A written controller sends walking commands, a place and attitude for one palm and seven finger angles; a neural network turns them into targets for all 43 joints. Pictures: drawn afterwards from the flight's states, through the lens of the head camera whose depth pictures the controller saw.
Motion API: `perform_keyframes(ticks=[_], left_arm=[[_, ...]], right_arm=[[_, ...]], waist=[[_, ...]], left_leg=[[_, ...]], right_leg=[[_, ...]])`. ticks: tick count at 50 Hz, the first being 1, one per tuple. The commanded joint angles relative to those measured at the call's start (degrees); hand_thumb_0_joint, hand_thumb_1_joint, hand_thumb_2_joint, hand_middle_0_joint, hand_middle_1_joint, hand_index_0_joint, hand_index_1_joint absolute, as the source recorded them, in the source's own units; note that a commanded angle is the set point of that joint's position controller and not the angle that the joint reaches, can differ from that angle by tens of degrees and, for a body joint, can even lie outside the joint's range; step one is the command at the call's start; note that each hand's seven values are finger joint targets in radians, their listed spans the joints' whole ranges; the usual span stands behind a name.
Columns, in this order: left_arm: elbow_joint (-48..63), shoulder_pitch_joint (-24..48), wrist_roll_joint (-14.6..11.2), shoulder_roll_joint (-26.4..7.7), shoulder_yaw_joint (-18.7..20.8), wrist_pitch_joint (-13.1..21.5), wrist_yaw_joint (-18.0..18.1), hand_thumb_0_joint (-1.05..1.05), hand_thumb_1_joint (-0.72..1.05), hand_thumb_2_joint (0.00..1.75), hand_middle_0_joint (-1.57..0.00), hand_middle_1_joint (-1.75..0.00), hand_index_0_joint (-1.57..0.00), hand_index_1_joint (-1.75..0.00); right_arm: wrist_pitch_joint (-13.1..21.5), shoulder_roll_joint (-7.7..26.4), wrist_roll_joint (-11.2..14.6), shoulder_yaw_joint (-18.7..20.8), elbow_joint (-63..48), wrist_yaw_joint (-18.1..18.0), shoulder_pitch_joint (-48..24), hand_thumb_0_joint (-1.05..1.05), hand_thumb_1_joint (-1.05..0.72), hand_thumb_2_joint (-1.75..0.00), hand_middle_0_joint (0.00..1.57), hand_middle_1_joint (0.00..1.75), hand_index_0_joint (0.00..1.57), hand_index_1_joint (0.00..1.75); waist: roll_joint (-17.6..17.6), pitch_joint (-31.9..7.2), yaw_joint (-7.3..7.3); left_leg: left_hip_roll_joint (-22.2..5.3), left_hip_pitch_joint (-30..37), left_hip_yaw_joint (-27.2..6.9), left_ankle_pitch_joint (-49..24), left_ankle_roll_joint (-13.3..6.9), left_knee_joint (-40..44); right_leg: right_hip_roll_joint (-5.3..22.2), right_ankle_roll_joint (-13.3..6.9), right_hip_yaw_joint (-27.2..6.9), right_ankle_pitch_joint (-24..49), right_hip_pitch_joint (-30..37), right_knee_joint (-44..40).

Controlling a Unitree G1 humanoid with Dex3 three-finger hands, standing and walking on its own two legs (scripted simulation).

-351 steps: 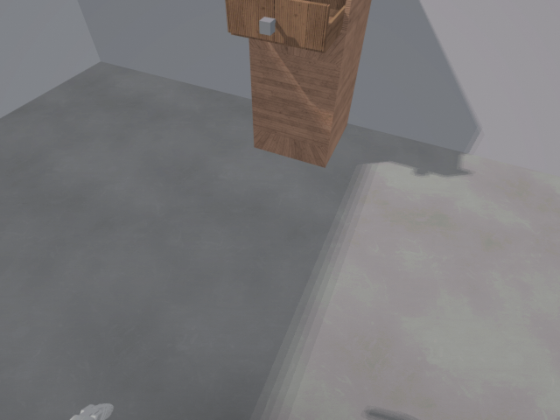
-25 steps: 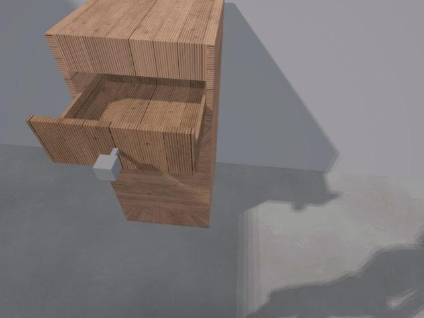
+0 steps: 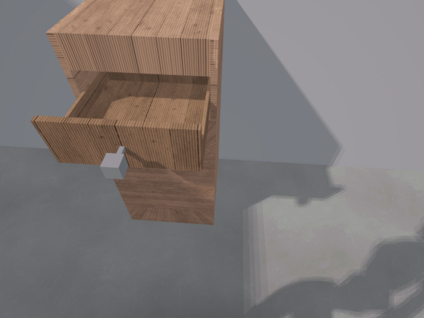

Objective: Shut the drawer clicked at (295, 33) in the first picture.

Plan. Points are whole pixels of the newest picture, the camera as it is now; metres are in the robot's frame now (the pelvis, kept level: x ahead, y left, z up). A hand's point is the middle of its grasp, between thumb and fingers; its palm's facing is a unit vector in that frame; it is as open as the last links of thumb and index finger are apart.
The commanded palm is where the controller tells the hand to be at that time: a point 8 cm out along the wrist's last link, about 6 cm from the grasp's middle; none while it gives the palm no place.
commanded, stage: look again from close up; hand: left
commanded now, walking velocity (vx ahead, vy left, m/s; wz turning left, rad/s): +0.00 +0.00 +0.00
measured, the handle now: (117, 159) +0.45 +0.25 +0.02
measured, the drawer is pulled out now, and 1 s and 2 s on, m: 0.22 0.22 0.22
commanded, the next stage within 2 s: shuffle to correct the standing spot in 0.42 s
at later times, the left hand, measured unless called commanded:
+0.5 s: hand out of the picture +0.02 +0.20 -0.17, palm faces +0.02 -0.98 -0.21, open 7.3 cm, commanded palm none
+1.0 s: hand out of the picture +0.05 +0.19 -0.18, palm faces +0.04 -0.98 -0.18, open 7.3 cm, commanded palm none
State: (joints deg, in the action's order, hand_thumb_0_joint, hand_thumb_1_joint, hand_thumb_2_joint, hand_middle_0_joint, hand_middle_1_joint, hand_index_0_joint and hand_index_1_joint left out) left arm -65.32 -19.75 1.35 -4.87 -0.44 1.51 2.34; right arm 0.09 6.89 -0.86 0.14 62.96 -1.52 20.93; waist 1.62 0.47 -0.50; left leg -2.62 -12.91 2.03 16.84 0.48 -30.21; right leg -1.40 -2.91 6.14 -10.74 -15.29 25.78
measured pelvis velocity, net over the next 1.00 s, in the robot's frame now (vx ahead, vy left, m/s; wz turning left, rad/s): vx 0.06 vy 0.03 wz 0.00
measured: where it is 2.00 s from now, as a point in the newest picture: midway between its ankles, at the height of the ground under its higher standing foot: outside the picture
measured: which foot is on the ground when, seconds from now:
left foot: down 0.00-1.00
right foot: down 0.00-1.00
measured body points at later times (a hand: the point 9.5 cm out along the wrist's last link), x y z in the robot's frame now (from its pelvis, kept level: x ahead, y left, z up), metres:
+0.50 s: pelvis +0.02 +0.03 +0.00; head +0.03 +0.02 +0.45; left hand +0.02 +0.25 -0.15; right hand +0.01 -0.18 -0.16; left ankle -0.02 +0.12 -0.74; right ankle +0.03 -0.09 -0.74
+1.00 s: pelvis +0.06 +0.03 +0.00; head +0.08 +0.03 +0.44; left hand +0.04 +0.24 -0.16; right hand +0.04 -0.18 -0.17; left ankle -0.02 +0.12 -0.74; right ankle +0.03 -0.09 -0.74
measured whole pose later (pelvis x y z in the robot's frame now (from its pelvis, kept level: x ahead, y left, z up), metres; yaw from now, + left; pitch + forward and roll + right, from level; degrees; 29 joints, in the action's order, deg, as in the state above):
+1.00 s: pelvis +0.06 +0.03 +0.00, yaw +0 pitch -1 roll +0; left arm -64.2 -16.4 0.9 -7.2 0.5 0.4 2.2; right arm 1.8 6.9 -0.7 -1.3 64.5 -2.8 17.7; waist 0.2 3.2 0.6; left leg 1.5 -5.5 3.7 21.7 -2.2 -28.1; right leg 2.6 0.4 4.0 -18.8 -11.8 31.7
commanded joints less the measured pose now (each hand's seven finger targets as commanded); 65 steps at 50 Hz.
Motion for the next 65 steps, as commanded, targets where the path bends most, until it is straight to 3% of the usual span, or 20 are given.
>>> perform_keyframes(ticks=[1,5,13,20,26,31,36,38,39,41,44,49,56,57,58,59,60,61,63,65], left_arm=[[3.9,0.0,-0.6,-7.4,1.2,0.9,0.1,0.00,0.90,0.90,-0.20,-0.30,-0.20,-0.30],[3.1,-1.4,-0.8,-6.6,0.7,0.5,-0.3,0.00,0.90,0.90,-0.20,-0.30,-0.20,-0.30],[3.5,-0.5,-0.9,-7.3,0.6,0.2,-0.3,0.00,0.90,0.90,-0.20,-0.30,-0.20,-0.30],[3.4,0.2,-0.9,-7.9,1.0,0.1,-0.1,0.00,0.90,0.90,-0.20,-0.30,-0.20,-0.30],[2.6,0.0,-0.9,-8.0,0.9,0.0,-0.1,0.00,0.90,0.90,-0.20,-0.30,-0.20,-0.30],[2.8,-0.9,-0.2,-8.8,1.5,-0.2,-0.5,0.00,0.90,0.90,-0.20,-0.30,-0.20,-0.30],[3.3,-2.8,-0.2,-11.0,2.8,0.0,-0.7,0.00,0.90,0.90,-0.20,-0.30,-0.20,-0.30],[3.5,-2.1,-0.4,-10.3,2.7,0.0,-0.6,0.00,0.90,0.90,-0.20,-0.30,-0.20,-0.30],[3.8,-1.0,-0.3,-9.6,2.6,-0.1,-0.6,0.00,0.90,0.90,-0.20,-0.30,-0.20,-0.30],[3.9,-0.4,-0.4,-7.4,1.9,-0.2,-0.3,0.00,0.90,0.90,-0.20,-0.30,-0.20,-0.30],[2.9,-1.4,-0.6,-6.6,1.6,-0.3,0.1,0.00,0.90,0.90,-0.20,-0.30,-0.20,-0.30],[2.8,-0.9,-0.7,-7.4,1.8,-0.4,0.2,0.00,0.90,0.90,-0.20,-0.30,-0.20,-0.30],[3.2,0.3,-0.8,-7.6,1.6,-0.5,0.3,0.00,0.90,0.90,-0.20,-0.30,-0.20,-0.30],[0.2,-5.7,-0.4,-10.8,1.9,1.0,2.5,0.00,0.90,0.90,-0.20,-0.30,-0.20,-0.30],[2.7,-6.1,-0.7,-11.9,2.3,1.6,2.2,0.00,0.90,0.90,-0.20,-0.30,-0.20,-0.30],[3.7,-2.2,-0.6,-12.9,2.0,1.9,1.7,0.00,0.90,0.90,-0.20,-0.30,-0.20,-0.30],[5.3,-0.8,-0.3,-11.9,1.6,1.9,1.3,0.00,0.90,0.90,-0.20,-0.30,-0.20,-0.30],[5.9,1.4,-0.6,-11.6,1.4,1.6,1.0,0.00,0.90,0.90,-0.20,-0.30,-0.20,-0.30],[6.4,1.9,-1.1,-10.1,0.9,0.8,0.5,0.00,0.90,0.90,-0.20,-0.30,-0.20,-0.30],[5.8,1.4,-0.8,-9.3,0.7,0.0,0.5,0.00,0.90,0.90,-0.20,-0.30,-0.20,-0.30]], right_arm=[[1.6,2.9,-0.2,0.0,-2.8,0.2,6.0,0.00,-0.90,-0.90,0.20,0.30,0.20,0.30],[2.3,4.5,-0.1,-0.3,-3.4,-0.1,4.2,0.00,-0.90,-0.90,0.20,0.30,0.20,0.30],[2.6,5.9,-0.1,-0.8,-1.9,-0.2,3.5,0.00,-0.90,-0.90,0.20,0.30,0.20,0.30],[2.7,6.2,0.0,-0.8,-0.5,-0.5,2.3,0.00,-0.90,-0.90,0.20,0.30,0.20,0.30],[2.4,6.3,0.1,-0.8,0.3,-0.6,0.9,0.00,-0.90,-0.90,0.20,0.30,0.20,0.30],[1.4,6.3,-0.3,-0.6,0.3,0.0,0.9,0.00,-0.90,-0.90,0.20,0.30,0.20,0.30],[1.2,5.3,-0.5,-0.6,-1.1,0.3,1.2,0.00,-0.90,-0.90,0.20,0.30,0.20,0.30],[1.4,4.5,-0.3,-0.7,-0.9,0.1,1.8,0.00,-0.90,-0.90,0.20,0.30,0.20,0.30],[1.7,4.5,-0.3,-0.7,-0.4,0.0,2.6,0.00,-0.90,-0.90,0.20,0.30,0.20,0.30],[2.4,6.2,-0.1,-0.5,0.8,-0.5,3.8,0.00,-0.90,-0.90,0.20,0.30,0.20,0.30],[2.4,6.7,0.1,-0.3,1.0,-1.4,3.2,0.00,-0.90,-0.90,0.20,0.30,0.20,0.30],[2.0,5.8,0.1,-0.1,1.1,-1.5,2.3,0.00,-0.90,-0.90,0.20,0.30,0.20,0.30],[1.9,5.4,0.1,-0.1,1.8,-1.4,1.2,0.00,-0.90,-0.90,0.20,0.30,0.20,0.30],[2.3,9.2,1.1,0.9,-2.7,-0.7,-5.2,0.00,-0.90,-0.90,0.20,0.30,0.20,0.30],[2.1,6.6,0.6,0.8,-5.2,-0.2,-2.3,0.00,-0.90,-0.90,0.20,0.30,0.20,0.30],[1.5,5.0,0.5,0.6,-4.9,0.1,-3.2,0.00,-0.90,-0.90,0.20,0.30,0.20,0.30],[1.3,4.4,0.4,0.4,-5.2,0.2,-2.0,0.00,-0.90,-0.90,0.20,0.30,0.20,0.30],[1.4,4.4,0.4,0.3,-4.0,0.4,0.4,0.00,-0.90,-0.90,0.20,0.30,0.20,0.30],[1.8,6.6,-0.2,0.2,-3.5,0.1,0.6,0.00,-0.90,-0.90,0.20,0.30,0.20,0.30],[1.8,7.4,-0.1,0.0,-3.6,-0.2,-0.2,0.00,-0.90,-0.90,0.20,0.30,0.20,0.30]], waist=[[2.3,3.9,-1.21],[0.6,6.1,0.71],[-2.3,5.2,0.82],[-0.5,2.8,0.75],[-0.5,3.6,0.65],[-1.7,6.2,1.06],[-6.3,7.0,1.20],[-5.4,6.7,0.40],[-3.4,6.3,-0.12],[3.9,3.3,0.12],[2.1,2.6,0.85],[-1.3,2.4,0.87],[-1.9,2.6,0.84],[-10.2,2.2,3.56],[-11.7,-2.7,1.66],[-11.1,-2.6,0.85],[-7.7,-4.0,0.08],[-2.2,-4.1,-1.45],[6.0,-0.4,-0.21],[4.6,2.0,0.45]], left_leg=[[-2.5,-3.5,-4.8,-1.4,-2.2,7.1],[-3.5,-8.2,-7.1,-1.6,-3.1,12.0],[-3.1,-4.1,-6.5,-7.2,-3.2,13.0],[-3.2,0.1,-5.1,-15.2,-3.0,12.0],[-3.1,1.1,-4.6,-14.6,-2.8,11.9],[-1.4,-2.4,-3.5,2.2,-3.4,9.9],[1.8,-5.8,-0.1,3.8,-2.5,2.7],[1.1,-2.4,-0.5,-0.3,-2.3,3.7],[-0.1,0.0,-1.8,-6.0,-2.5,5.8],[-4.1,4.2,-4.5,-25.9,-3.7,6.9],[-5.1,6.1,-4.5,-38.4,-4.4,5.4],[-3.4,4.9,-3.6,-30.7,-3.3,6.2],[-3.4,5.3,-3.7,-25.0,-3.0,8.5],[-4.1,0.2,-1.9,-34.3,-1.6,-6.1],[-0.7,-2.8,-2.4,-7.0,-1.9,-5.6],[-0.4,-4.4,-0.9,6.2,-1.2,-3.4],[0.4,-1.4,-0.4,6.2,-1.2,-1.3],[0.0,1.5,-1.1,-0.4,-1.2,3.6],[-3.9,1.0,-4.8,-18.3,-2.7,5.1],[-5.1,0.2,-5.4,-24.3,-3.6,5.5]], right_leg=[[7.9,-1.1,-9.0,-10.5,-2.8,-4.3],[6.6,-0.1,-7.2,-2.5,3.6,-1.4],[7.3,0.5,-6.8,2.6,5.4,-1.0],[7.8,0.7,-6.6,6.7,6.9,-0.5],[7.9,0.7,-7.0,7.3,6.6,-1.3],[8.7,-1.0,-8.8,-8.3,4.3,-2.1],[12.8,-4.0,-14.9,-12.8,4.4,-5.3],[12.7,-3.9,-13.4,-6.5,2.0,-4.1],[10.5,-2.9,-10.4,-0.8,1.6,-0.9],[6.9,-0.3,-4.6,6.4,2.9,5.6],[6.3,0.5,-4.2,8.0,4.7,5.4],[7.9,0.2,-5.6,16.1,7.5,4.5],[8.1,0.2,-6.3,15.2,7.7,2.6],[10.0,2.2,-8.3,39.6,8.1,0.7],[13.7,-0.3,-11.8,43.1,13.9,0.7],[16.6,-2.4,-12.7,41.5,13.6,0.4],[15.8,-3.0,-11.8,36.2,11.6,0.9],[13.8,-2.7,-10.0,27.7,9.3,2.7],[8.2,-0.4,-6.7,12.0,6.4,4.0],[6.5,0.4,-5.0,4.7,6.7,3.3]])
